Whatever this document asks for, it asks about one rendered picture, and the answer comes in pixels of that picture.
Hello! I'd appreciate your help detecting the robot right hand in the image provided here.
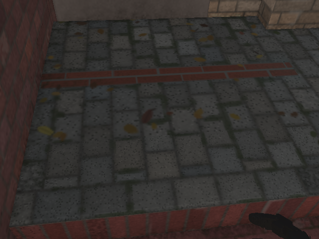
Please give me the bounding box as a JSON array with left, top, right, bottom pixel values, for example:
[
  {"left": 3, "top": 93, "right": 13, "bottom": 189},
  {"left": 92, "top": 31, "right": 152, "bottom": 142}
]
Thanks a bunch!
[{"left": 248, "top": 212, "right": 311, "bottom": 239}]

